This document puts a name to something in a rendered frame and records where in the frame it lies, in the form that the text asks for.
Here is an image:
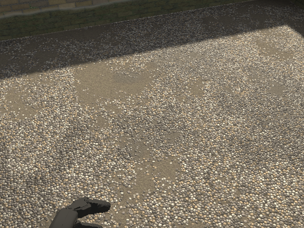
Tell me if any robot left hand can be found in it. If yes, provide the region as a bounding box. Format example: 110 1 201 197
48 197 111 228

